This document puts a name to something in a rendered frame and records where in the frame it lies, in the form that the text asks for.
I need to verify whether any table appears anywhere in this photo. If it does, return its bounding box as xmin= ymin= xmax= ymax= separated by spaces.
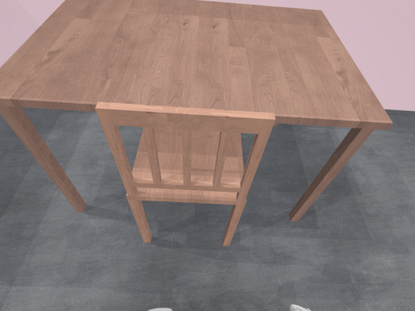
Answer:
xmin=0 ymin=0 xmax=393 ymax=222

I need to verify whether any chair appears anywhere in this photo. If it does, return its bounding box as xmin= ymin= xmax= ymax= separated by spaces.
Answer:
xmin=95 ymin=102 xmax=276 ymax=246

